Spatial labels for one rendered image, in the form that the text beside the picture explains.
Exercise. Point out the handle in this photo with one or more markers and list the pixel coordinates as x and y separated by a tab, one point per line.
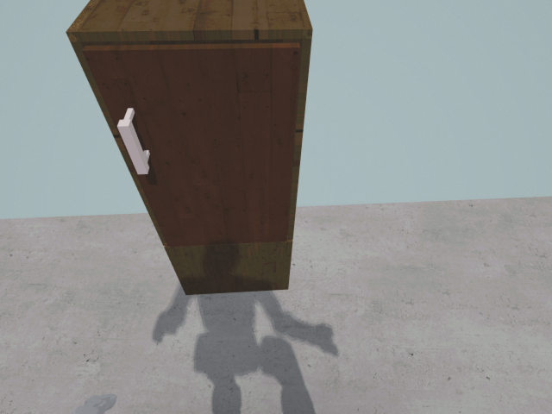
131	141

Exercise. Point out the robot left hand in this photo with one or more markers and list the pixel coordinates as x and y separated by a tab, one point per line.
97	404

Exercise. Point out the cupboard door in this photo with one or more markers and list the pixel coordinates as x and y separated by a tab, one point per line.
218	121

